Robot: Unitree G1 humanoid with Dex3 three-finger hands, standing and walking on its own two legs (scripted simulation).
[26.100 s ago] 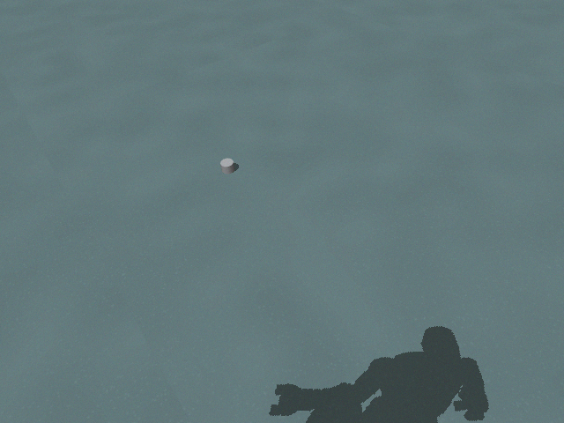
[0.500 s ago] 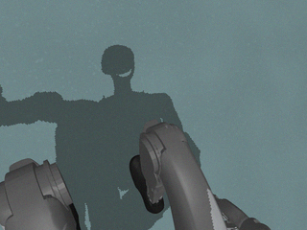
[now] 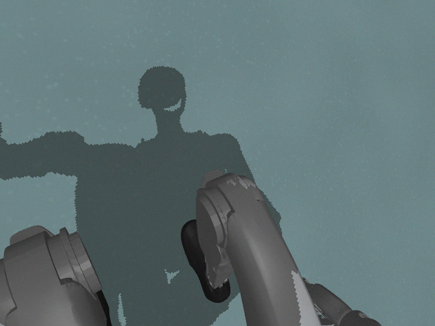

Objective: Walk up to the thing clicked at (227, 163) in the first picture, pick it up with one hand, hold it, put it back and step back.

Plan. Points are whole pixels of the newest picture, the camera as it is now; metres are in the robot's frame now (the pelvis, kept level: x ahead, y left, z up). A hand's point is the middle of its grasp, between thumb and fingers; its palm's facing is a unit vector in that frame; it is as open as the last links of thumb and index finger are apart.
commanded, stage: withdraw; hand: left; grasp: from above
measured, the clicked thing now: out of the picture +0.43 +0.35 -0.27
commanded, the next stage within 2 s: home in 0.86 s
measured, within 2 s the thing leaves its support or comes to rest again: neither
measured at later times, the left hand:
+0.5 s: hand out of the picture +0.40 +0.36 -0.08, palm faces -0.47 -0.12 -0.88, open 14.0 cm
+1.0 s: hand out of the picture +0.44 +0.36 -0.14, palm faces -0.38 -0.08 -0.92, open 13.9 cm
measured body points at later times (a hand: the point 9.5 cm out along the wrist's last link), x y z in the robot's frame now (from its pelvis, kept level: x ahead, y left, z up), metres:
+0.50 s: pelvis +0.00 -0.01 +0.05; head +0.21 +0.07 +0.44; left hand +0.43 +0.37 -0.03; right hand +0.13 -0.25 -0.07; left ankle +0.06 +0.13 -0.27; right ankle +0.11 -0.13 -0.27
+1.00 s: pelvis -0.01 -0.01 +0.02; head +0.23 +0.10 +0.39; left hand +0.45 +0.36 -0.08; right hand +0.05 -0.27 -0.07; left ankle +0.06 +0.13 -0.27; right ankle +0.11 -0.13 -0.27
